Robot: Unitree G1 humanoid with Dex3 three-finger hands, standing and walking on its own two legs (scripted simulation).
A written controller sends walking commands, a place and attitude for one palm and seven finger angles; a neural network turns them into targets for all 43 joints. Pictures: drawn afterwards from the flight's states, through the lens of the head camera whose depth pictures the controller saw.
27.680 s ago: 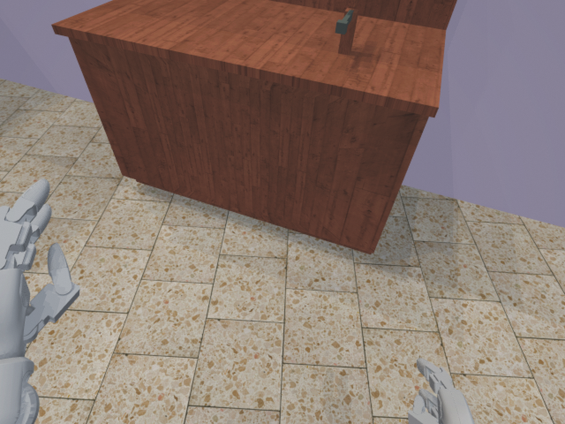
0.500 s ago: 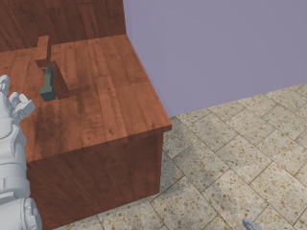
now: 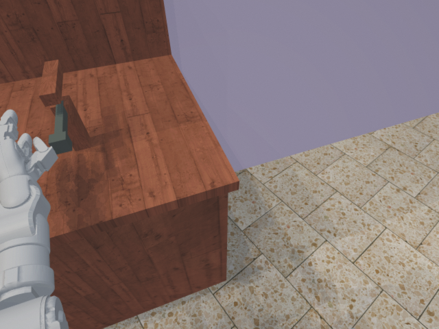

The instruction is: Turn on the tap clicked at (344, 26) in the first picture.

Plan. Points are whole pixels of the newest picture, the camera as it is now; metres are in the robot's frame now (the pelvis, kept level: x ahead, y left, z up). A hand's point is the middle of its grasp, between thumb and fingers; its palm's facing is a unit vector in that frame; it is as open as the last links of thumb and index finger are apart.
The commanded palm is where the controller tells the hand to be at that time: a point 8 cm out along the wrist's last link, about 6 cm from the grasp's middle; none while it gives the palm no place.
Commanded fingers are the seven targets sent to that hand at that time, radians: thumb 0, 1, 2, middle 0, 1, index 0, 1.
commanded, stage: push the lever round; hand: left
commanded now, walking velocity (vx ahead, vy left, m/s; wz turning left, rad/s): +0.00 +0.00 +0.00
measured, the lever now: (60, 142) +0.40 +0.30 +0.15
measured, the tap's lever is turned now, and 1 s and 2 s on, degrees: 1 27 52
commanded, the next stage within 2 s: none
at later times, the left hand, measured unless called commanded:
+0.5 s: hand (65, 150) +0.39 +0.29 +0.14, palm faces +0.59 -0.81 -0.05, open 7.8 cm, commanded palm +0.35 +0.32 +0.15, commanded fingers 0.00 0.90 0.90 -0.15 -0.15 -0.15 -0.15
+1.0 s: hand (88, 141) +0.42 +0.26 +0.14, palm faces +0.68 -0.73 -0.05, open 7.8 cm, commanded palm +0.37 +0.29 +0.15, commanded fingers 0.00 0.90 0.90 -0.15 -0.15 -0.15 -0.15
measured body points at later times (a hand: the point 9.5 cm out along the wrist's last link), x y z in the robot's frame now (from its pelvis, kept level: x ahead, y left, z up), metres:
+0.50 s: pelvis +0.00 +0.00 +0.00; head +0.01 -0.01 +0.45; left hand +0.35 +0.33 +0.15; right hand +0.13 -0.25 -0.11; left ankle +0.04 +0.09 -0.73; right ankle -0.03 -0.07 -0.73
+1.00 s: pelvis +0.00 +0.00 +0.00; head +0.01 -0.01 +0.45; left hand +0.38 +0.30 +0.14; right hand +0.10 -0.26 -0.12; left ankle +0.04 +0.09 -0.73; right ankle -0.03 -0.07 -0.73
